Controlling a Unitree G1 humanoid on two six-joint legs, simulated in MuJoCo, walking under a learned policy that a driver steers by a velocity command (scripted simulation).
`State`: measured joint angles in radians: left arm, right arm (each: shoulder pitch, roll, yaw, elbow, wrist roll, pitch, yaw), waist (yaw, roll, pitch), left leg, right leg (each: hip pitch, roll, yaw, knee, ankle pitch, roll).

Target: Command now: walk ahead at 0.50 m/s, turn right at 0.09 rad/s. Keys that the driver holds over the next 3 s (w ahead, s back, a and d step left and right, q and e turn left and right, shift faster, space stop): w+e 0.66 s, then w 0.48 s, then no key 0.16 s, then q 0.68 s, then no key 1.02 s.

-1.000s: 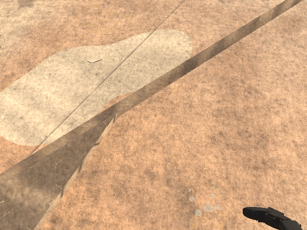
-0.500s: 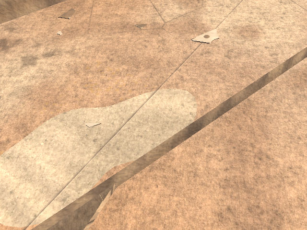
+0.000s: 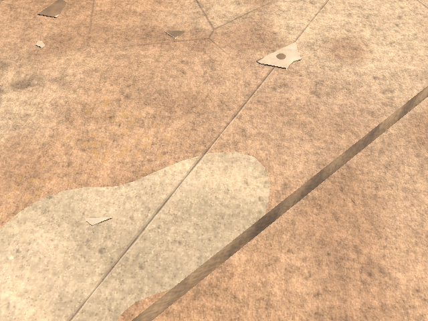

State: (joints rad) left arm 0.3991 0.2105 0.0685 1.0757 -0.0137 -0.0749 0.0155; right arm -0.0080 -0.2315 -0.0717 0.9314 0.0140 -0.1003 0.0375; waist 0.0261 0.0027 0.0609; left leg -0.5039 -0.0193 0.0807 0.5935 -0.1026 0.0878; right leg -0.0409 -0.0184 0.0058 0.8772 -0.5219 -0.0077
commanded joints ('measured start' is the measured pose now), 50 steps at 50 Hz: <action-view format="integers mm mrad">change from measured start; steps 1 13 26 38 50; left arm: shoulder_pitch -41 -262 -102 -82 22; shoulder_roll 102 70 210 95 120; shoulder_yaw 10 28 85 17 -4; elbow -101 -194 -278 -288 -223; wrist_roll -50 -11 -12 -2 -25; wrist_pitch -59 4 19 9 54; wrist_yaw -8 -11 -65 -13 62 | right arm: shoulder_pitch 261 252 280 200 -132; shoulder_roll -131 -126 -225 -79 28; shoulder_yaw -29 -5 -35 -6 109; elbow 47 82 25 -101 -429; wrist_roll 3 -31 2 -16 -45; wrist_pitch -12 -24 49 13 -32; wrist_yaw -6 -57 -92 -55 -17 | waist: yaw -120 -36 141 -27 -44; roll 120 34 74 -61 3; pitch -223 -16 -201 -92 -35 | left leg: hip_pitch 706 363 459 -400 -409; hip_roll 352 235 259 151 168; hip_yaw -612 -19 154 -111 -12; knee -329 -480 281 980 685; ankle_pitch -230 209 799 -269 -86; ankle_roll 190 79 -40 -148 -92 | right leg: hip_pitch -669 -669 -81 -57 -279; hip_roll -5 -115 68 -151 -135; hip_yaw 127 98 -75 293 192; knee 525 17 -373 -602 -825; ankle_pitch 60 571 434 718 530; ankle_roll -47 -28 -195 -309 -180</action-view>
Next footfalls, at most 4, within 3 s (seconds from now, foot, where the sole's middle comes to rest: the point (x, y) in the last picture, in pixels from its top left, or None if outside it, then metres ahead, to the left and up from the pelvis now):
0.52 right None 0.44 -0.17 -0.75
1.10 left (251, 178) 0.88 -0.07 -0.64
1.74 right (326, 155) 0.98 -0.33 -0.64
2.20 left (251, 159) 0.96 -0.07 -0.64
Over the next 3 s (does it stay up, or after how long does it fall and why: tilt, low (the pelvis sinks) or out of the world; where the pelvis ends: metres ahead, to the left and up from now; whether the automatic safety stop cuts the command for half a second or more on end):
stays up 0.94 -0.16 0.14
